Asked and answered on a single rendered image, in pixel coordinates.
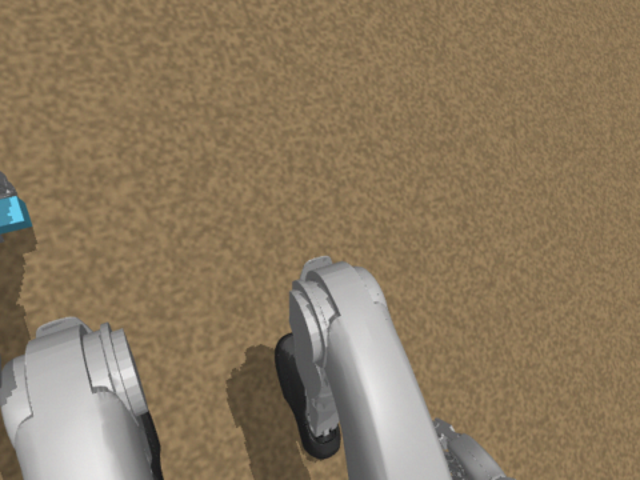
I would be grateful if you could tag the left robot foot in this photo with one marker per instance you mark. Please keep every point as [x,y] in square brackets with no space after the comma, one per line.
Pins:
[154,445]

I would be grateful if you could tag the left robot hand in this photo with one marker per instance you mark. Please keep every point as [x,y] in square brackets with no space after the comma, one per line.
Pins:
[6,190]

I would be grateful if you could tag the right robot hand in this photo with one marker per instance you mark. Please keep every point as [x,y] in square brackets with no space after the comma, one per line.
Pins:
[466,459]

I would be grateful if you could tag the small box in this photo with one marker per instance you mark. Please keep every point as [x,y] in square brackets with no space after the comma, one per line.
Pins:
[13,215]

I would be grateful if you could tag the right robot foot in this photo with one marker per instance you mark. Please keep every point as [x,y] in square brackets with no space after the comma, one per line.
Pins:
[294,393]

